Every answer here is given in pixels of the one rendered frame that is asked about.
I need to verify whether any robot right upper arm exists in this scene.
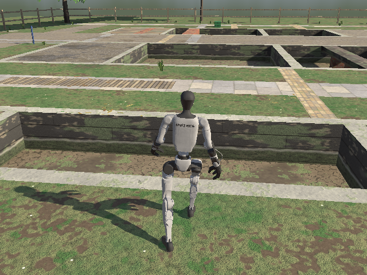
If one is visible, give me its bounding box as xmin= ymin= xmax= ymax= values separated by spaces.
xmin=198 ymin=116 xmax=213 ymax=150

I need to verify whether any left robot hand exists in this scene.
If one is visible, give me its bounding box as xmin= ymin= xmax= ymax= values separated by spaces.
xmin=151 ymin=147 xmax=164 ymax=156

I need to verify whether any right robot hand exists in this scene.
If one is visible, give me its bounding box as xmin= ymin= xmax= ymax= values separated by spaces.
xmin=208 ymin=165 xmax=221 ymax=180

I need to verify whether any left robot foot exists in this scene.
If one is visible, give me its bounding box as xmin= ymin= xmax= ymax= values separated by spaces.
xmin=162 ymin=235 xmax=174 ymax=251

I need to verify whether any robot left upper arm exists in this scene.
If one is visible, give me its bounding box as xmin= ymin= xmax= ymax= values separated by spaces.
xmin=156 ymin=115 xmax=174 ymax=144

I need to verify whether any robot left forearm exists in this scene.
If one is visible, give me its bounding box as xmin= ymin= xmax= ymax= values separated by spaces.
xmin=151 ymin=135 xmax=161 ymax=150

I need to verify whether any robot left thigh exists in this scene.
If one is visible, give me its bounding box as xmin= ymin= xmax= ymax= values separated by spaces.
xmin=162 ymin=160 xmax=175 ymax=210

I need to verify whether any robot right forearm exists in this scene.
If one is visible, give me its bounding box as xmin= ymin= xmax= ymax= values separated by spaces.
xmin=208 ymin=141 xmax=220 ymax=167

